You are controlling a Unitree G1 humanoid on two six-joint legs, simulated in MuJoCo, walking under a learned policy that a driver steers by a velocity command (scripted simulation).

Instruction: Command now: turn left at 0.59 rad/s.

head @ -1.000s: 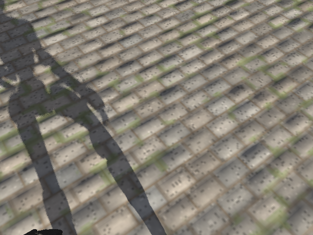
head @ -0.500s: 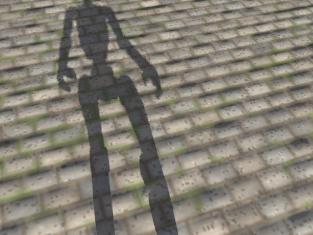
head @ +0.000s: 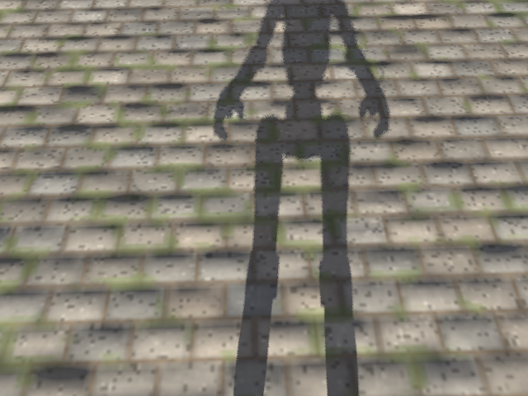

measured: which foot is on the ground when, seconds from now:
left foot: down 0.00-0.00, up 0.02-0.40, down 0.42-0.88, up 0.90-1.00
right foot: down 0.00-0.42, up 0.44-0.86, down 0.88-1.00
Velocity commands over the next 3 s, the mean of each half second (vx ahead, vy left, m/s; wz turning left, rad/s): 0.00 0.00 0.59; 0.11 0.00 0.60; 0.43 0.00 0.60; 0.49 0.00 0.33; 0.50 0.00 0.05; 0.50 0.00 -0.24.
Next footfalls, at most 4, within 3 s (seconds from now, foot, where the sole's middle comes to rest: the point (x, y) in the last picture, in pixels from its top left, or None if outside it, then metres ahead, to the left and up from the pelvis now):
0.42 left None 0.01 0.15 -0.77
0.88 right None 0.11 -0.05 -0.77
1.34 left None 0.15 0.36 -0.77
1.84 right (72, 387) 0.49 0.50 -0.77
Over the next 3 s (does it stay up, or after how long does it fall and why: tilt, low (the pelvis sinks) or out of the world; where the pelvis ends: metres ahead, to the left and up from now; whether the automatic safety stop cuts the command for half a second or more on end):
stays up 0.65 0.95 -0.01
